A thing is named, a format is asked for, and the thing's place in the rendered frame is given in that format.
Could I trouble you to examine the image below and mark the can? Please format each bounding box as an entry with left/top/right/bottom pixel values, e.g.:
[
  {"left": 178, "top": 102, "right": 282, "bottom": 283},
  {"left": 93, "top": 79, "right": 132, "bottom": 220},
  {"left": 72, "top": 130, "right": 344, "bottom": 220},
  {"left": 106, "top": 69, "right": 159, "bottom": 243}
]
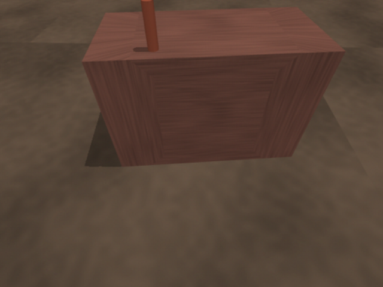
[{"left": 141, "top": 0, "right": 159, "bottom": 52}]

